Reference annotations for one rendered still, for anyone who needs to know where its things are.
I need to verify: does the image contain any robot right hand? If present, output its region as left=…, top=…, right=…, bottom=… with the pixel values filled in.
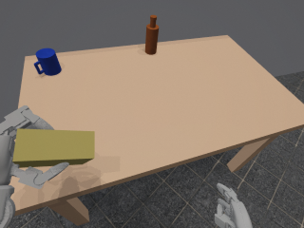
left=215, top=183, right=253, bottom=228

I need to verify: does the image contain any table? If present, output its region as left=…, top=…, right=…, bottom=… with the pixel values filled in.
left=9, top=35, right=304, bottom=226

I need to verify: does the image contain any sponge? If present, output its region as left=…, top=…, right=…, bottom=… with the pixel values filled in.
left=12, top=128, right=95, bottom=168

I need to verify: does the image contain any robot left hand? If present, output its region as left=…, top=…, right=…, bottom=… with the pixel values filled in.
left=0, top=105, right=69, bottom=189

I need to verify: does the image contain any left robot forearm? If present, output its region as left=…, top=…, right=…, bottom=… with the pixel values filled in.
left=0, top=185, right=16, bottom=228

